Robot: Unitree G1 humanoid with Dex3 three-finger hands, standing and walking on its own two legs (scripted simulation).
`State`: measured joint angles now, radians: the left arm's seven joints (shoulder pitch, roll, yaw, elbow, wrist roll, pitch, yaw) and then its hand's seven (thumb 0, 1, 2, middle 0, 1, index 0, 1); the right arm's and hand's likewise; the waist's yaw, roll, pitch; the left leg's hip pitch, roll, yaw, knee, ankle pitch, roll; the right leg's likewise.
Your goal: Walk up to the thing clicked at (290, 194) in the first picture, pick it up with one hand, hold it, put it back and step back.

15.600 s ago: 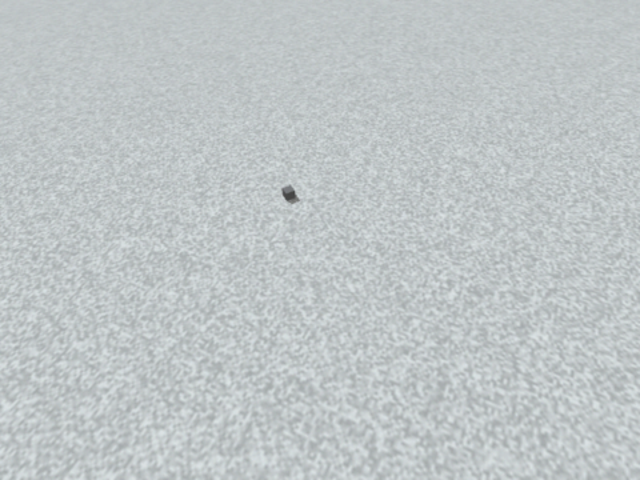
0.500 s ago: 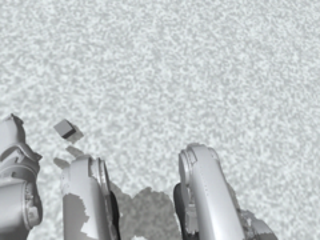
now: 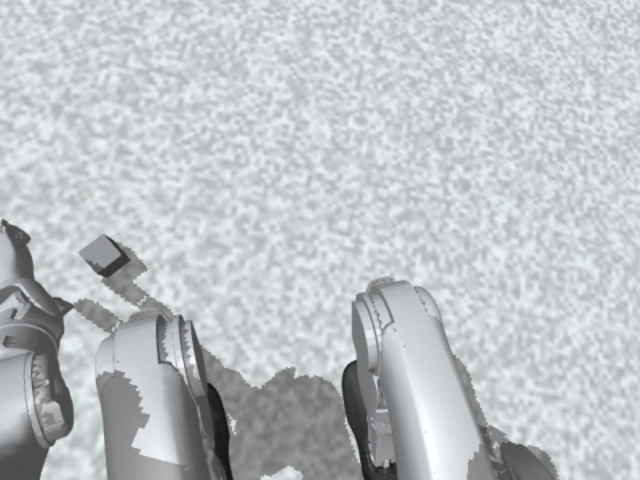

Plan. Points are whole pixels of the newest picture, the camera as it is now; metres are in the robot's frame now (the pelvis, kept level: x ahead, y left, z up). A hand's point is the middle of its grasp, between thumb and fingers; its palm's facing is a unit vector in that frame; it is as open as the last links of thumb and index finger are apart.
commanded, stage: rise first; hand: left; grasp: from above
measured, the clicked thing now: (105, 256) +0.44 +0.30 -0.30
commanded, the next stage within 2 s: approach in 0.18 s
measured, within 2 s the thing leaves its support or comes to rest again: neither
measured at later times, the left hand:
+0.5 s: hand (52, 268) +0.40 +0.33 -0.19, palm faces -0.30 -0.29 -0.91, open 12.8 cm
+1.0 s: hand (70, 254) +0.42 +0.32 -0.21, palm faces -0.39 -0.31 -0.87, open 14.4 cm
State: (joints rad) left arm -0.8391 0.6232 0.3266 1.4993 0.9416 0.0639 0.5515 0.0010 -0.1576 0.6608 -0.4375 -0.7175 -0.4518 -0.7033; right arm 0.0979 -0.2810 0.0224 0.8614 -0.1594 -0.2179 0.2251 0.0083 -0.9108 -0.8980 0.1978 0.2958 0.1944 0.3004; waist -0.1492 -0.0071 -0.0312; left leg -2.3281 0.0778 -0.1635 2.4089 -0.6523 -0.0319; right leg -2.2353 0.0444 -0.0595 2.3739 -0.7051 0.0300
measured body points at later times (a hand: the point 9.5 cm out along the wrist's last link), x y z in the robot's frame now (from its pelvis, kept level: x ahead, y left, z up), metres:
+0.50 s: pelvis +0.00 +0.00 -0.01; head +0.24 +0.06 +0.37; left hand +0.41 +0.34 -0.14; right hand +0.07 -0.26 -0.13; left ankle +0.08 +0.14 -0.29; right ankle +0.09 -0.12 -0.29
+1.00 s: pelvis +0.00 +0.00 -0.01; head +0.25 +0.05 +0.36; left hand +0.44 +0.33 -0.16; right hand +0.00 -0.25 -0.12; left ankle +0.08 +0.14 -0.29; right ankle +0.09 -0.12 -0.29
